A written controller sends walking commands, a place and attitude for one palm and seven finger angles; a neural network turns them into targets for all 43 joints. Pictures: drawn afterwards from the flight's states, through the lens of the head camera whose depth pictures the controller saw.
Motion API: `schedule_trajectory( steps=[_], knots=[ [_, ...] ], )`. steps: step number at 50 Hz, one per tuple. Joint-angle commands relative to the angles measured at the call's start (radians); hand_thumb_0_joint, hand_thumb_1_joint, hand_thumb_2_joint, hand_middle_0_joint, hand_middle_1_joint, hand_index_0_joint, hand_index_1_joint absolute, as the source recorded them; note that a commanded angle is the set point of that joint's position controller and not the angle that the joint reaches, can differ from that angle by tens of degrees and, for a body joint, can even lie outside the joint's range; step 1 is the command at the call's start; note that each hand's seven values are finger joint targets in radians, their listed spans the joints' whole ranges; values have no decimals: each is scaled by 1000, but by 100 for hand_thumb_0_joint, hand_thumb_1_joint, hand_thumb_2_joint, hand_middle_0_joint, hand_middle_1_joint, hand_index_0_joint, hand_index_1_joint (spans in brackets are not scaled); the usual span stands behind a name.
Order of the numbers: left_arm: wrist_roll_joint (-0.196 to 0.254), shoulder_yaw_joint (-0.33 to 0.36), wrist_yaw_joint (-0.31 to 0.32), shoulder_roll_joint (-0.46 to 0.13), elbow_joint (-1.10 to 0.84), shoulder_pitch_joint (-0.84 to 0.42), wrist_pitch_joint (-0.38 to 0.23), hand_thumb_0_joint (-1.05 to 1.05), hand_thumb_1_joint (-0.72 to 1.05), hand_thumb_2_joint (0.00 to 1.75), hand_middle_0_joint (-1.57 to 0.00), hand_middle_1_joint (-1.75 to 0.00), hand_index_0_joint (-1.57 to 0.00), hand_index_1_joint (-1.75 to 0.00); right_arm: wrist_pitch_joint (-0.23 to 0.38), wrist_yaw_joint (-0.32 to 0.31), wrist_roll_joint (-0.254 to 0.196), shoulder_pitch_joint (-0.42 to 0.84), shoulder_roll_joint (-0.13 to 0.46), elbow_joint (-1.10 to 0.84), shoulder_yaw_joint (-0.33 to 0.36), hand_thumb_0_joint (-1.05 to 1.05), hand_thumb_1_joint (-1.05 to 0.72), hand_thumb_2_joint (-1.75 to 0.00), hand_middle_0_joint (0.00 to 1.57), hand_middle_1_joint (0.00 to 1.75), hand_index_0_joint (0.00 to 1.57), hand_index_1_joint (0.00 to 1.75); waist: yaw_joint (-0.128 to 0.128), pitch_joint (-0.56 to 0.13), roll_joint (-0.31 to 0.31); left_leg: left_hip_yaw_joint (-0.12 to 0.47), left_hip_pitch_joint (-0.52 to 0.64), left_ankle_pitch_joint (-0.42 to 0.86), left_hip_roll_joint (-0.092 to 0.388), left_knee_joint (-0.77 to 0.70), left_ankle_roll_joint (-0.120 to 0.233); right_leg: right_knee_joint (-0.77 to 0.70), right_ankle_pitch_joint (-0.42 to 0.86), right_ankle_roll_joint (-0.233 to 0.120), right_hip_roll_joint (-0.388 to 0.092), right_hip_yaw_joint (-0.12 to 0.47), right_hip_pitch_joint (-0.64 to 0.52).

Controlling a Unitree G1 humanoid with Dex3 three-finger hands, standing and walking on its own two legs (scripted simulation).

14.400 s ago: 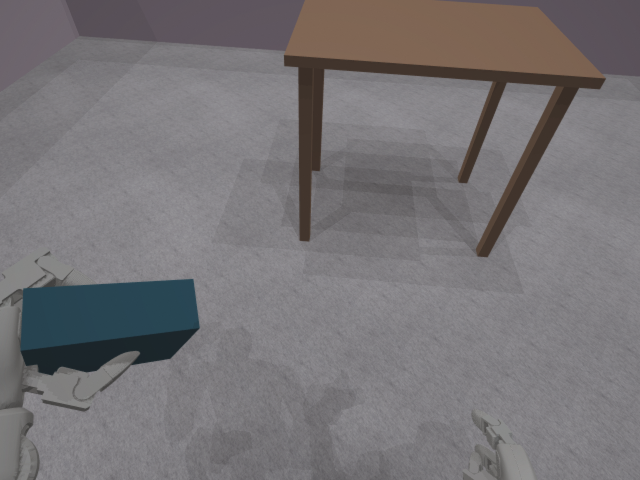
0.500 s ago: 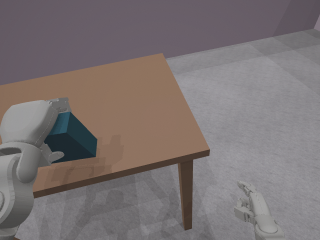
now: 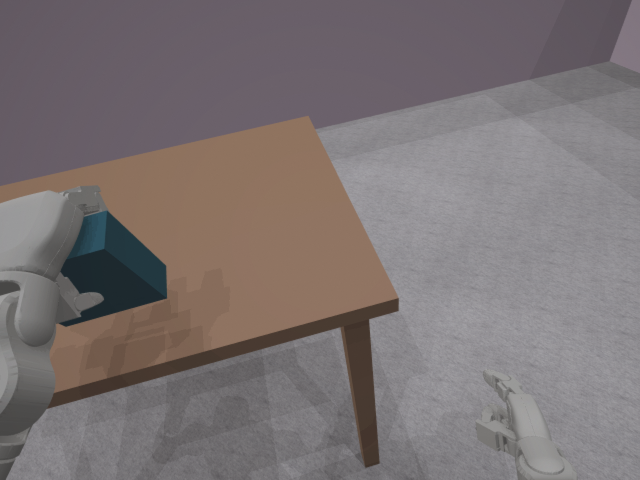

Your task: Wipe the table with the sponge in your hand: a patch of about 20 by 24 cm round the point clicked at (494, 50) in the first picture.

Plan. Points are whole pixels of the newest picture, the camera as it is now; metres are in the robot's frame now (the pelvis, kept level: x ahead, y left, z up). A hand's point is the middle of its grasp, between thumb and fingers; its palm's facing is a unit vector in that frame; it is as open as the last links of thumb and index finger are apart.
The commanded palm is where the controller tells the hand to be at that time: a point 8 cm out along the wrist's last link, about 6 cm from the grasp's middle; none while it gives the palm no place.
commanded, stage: move the sponge above the wiping area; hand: left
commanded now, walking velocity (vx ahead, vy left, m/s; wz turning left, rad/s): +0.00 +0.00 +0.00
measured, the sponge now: (96, 281) +0.25 +0.31 +0.17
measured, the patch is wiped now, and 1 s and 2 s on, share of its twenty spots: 0.00 0.00 0.00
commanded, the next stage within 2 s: none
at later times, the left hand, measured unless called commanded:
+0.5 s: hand (75, 261) +0.25 +0.31 +0.20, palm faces +0.24 -0.04 -0.97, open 9.2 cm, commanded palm +0.21 +0.30 +0.26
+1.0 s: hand (100, 265) +0.27 +0.31 +0.18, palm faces +0.15 -0.07 -0.99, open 9.2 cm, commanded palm +0.23 +0.30 +0.24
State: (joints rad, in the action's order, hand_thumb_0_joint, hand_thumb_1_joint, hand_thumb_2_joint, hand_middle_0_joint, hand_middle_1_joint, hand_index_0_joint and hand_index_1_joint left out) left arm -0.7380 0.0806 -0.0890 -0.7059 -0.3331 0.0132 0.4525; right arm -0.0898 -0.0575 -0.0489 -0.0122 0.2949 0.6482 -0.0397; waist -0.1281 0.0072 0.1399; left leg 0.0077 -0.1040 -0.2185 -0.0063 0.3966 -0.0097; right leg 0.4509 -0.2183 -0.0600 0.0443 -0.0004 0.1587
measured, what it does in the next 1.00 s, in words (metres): stands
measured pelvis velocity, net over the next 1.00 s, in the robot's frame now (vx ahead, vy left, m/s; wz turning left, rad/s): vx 0.01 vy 0.02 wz -0.01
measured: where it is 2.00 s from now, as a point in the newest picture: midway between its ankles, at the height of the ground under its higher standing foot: outside the picture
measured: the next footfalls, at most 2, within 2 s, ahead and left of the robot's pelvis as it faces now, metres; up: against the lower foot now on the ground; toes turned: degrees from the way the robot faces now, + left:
none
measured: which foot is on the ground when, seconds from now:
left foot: down 0.00-1.00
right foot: down 0.00-1.00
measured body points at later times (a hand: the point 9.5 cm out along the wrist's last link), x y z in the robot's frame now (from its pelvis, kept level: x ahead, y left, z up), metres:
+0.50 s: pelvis +0.00 +0.02 +0.00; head -0.03 -0.04 +0.45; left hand +0.23 +0.31 +0.26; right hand +0.25 -0.18 -0.08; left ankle +0.00 +0.13 -0.74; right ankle +0.02 -0.08 -0.74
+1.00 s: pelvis +0.01 +0.02 +0.00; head -0.01 -0.04 +0.45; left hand +0.26 +0.31 +0.23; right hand +0.25 -0.17 -0.09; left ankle +0.00 +0.13 -0.74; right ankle +0.02 -0.08 -0.74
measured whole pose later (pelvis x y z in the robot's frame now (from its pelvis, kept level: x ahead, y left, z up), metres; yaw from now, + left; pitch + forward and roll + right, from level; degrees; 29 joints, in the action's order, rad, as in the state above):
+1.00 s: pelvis +0.01 +0.02 +0.00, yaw +0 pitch -3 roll +1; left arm -0.81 -0.01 -0.12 -0.59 -0.23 -0.04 0.52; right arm -0.12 -0.03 -0.05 -0.01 0.28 0.64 -0.06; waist -0.11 0.00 0.14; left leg -0.01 -0.09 -0.20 -0.03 0.35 0.02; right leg 0.41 -0.20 -0.03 0.02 0.02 0.15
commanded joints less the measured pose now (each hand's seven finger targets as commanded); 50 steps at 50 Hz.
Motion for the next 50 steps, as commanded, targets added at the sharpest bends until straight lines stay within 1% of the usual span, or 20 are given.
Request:
schedule_trajectory(
  steps=[1, 6, 10, 11, 15, 16, 17, 20, 21, 25, 26, 30, 31, 35, 36, 40, 41, 45, 46, 50],
  knots=[
    [-1, 94, -4, -155, -84, -197, 16, 0, 10, 130, -120, -160, -120, -160, 72, -10, -17, 232, 82, -200, 25, 0, -90, -90, 20, 30, 20, 30, 19, -132, -132, -19, -71, 143, -35, -39, 54, -99, 81, 36, -48, 81, -91],
    [-57, 78, -31, -202, -122, -312, -5, 0, 10, 130, -120, -160, -120, -160, 96, -24, -9, 231, 84, -208, 18, 0, -90, -90, 20, 30, 20, 30, 28, -177, -125, -18, -59, 113, -42, -37, 61, -94, 20, 36, -50, 83, -91],
    [-123, 177, -9, -344, -186, -412, -38, 0, 10, 130, -120, -160, -120, -160, 101, -24, 9, 258, 87, -202, 24, 0, -90, -90, 20, 30, 20, 30, -17, -264, -30, 15, -29, 169, -56, -42, 60, -64, 72, 5, -31, 108, -133],
    [-124, 135, 2, -282, -193, -415, -56, 0, 10, 130, -120, -160, -120, -160, 106, -21, 9, 237, 57, -202, 14, 0, -90, -90, 20, 30, 20, 30, -4, -283, -47, -4, -16, 197, -55, -40, 61, -55, 93, 13, -40, 77, -160],
    [-95, 230, 50, -321, -85, -331, -61, 0, 10, 130, -120, -160, -120, -160, 96, -9, 11, 230, 72, -167, 28, 0, -90, -90, 20, 30, 20, 30, -33, -223, -41, 20, -40, 195, -49, -54, 50, -73, 103, -12, -20, 111, -141],
    [-88, 130, 49, -204, -95, -351, -58, 0, 10, 130, -120, -160, -120, -160, 92, -2, 7, 224, 53, -173, 17, 0, -90, -90, 20, 30, 20, 30, -8, -220, -69, 0, -39, 197, -39, -61, 47, -69, 112, 2, -36, 72, -151],
    [-70, 173, 55, -239, -93, -307, -51, 0, 10, 130, -120, -160, -120, -160, 83, 1, 8, 210, 69, -162, 32, 0, -90, -90, 20, 30, 20, 30, -21, -208, -52, 7, -36, 193, -38, -73, 47, -78, 109, 1, -29, 75, -149],
    [-43, 157, 35, -191, -42, -205, -4, 0, 10, 130, -120, -160, -120, -160, 71, 7, -3, 245, 79, -179, 25, 0, -90, -90, 20, 30, 20, 30, -18, -139, -92, 9, -68, 183, -34, -68, 44, -89, 112, 0, -21, 93, -107],
    [-38, 88, 22, -123, -53, -221, -1, 0, 10, 130, -120, -160, -120, -160, 67, 9, -3, 222, 77, -182, 22, 0, -90, -90, 20, 30, 20, 30, 6, -143, -126, -9, -68, 176, -26, -72, 44, -83, 115, 14, -36, 54, -112],
    [-48, 56, -9, -121, -61, -232, 28, 0, 10, 130, -120, -160, -120, -160, 63, 1, -14, 253, 88, -199, 20, 0, -90, -90, 20, 30, 20, 30, 14, -97, -110, 2, -75, 103, -25, -85, 47, -99, 31, 15, -23, 59, -51],
    [-54, -9, -16, -70, -82, -292, 21, 0, 10, 130, -120, -160, -120, -160, 68, -1, -14, 232, 80, -205, 13, 0, -90, -90, 20, 30, 20, 30, 35, -112, -123, -9, -66, 96, -26, -87, 52, -97, 18, 23, -34, 33, -61],
    [-126, 35, -5, -186, -159, -458, 2, 0, 10, 130, -120, -160, -120, -160, 77, -14, -2, 263, 84, -205, 16, 0, -90, -90, 20, 30, 20, 30, 16, -199, -42, 21, -19, 105, -38, -91, 57, -91, 14, 2, -16, 69, -86],
    [-153, -2, 3, -158, -151, -517, -14, 0, 10, 130, -120, -160, -120, -160, 85, -13, 3, 229, 69, -193, 10, 0, -90, -90, 20, 30, 20, 30, 30, -243, -50, 8, 3, 141, -39, -81, 58, -74, 28, 6, -25, 39, -108],
    [-184, 84, 41, -234, -123, -517, -47, 0, 10, 130, -120, -160, -120, -160, 79, -9, 11, 244, 67, -173, 13, 0, -90, -90, 20, 30, 20, 30, -5, -270, -3, 39, 20, 189, -42, -97, 54, -79, 67, -20, 2, 82, -145],
    [-172, 16, 49, -147, -97, -521, -53, 0, 10, 130, -120, -160, -120, -160, 81, -6, 12, 225, 47, -164, 5, 0, -90, -90, 20, 30, 20, 30, 9, -257, -41, 18, 22, 202, -37, -92, 51, -75, 77, -8, -16, 38, -144],
    [-131, 97, 60, -173, -20, -380, -3, 0, 10, 130, -120, -160, -120, -160, 59, 14, 8, 248, 67, -161, 15, 0, -90, -90, 20, 30, 20, 30, -26, -220, -35, 27, -15, 240, -38, -104, 42, -84, 135, -22, -4, 76, -157],
    [-114, 53, 54, -116, -31, -366, 3, 0, 10, 130, -120, -160, -120, -160, 55, 20, 9, 227, 64, -162, 14, 0, -90, -90, 20, 30, 20, 30, -13, -228, -74, 5, -20, 266, -31, -99, 39, -73, 169, -9, -23, 37, -177],
    [-89, 68, 11, -109, 0, -209, 62, 0, 10, 130, -120, -160, -120, -160, 23, 26, -2, 250, 79, -185, 13, 0, -90, -90, 20, 30, 20, 30, -11, -139, -122, 6, -59, 225, -26, -100, 42, -89, 155, -4, -12, 63, -129],
    [-86, 13, -2, -63, -8, -229, 65, 0, 10, 130, -120, -160, -120, -160, 20, 28, -6, 227, 81, -188, 11, 0, -90, -90, 20, 30, 20, 30, 12, -135, -144, -11, -63, 221, -23, -95, 43, -81, 153, 7, -27, 34, -126],
    [-117, 2, -23, -99, -100, -312, 70, 0, 10, 130, -120, -160, -120, -160, 24, 17, -9, 254, 85, -209, 15, 0, -90, -90, 20, 30, 20, 30, 21, -177, -97, 5, -24, 203, -30, -84, 55, -79, 130, 2, -12, 61, -103]
  ],
)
